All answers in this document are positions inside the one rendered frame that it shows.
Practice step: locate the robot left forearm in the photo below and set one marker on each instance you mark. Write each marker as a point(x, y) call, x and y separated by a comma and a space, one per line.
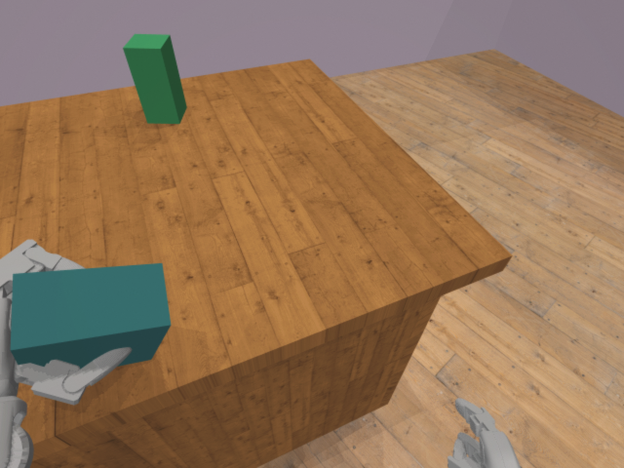
point(16, 447)

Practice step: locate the robot right hand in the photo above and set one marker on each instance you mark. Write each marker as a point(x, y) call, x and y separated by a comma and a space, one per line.
point(494, 449)

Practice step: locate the table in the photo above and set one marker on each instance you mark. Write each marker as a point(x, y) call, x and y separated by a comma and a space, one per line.
point(304, 252)

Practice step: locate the sponge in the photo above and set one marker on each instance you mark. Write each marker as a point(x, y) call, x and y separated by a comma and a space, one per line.
point(78, 315)

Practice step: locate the robot left hand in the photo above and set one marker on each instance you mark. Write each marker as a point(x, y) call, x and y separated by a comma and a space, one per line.
point(58, 380)

